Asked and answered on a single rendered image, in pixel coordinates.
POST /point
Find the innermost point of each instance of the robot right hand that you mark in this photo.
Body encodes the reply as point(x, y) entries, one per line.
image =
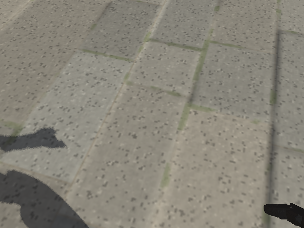
point(291, 212)

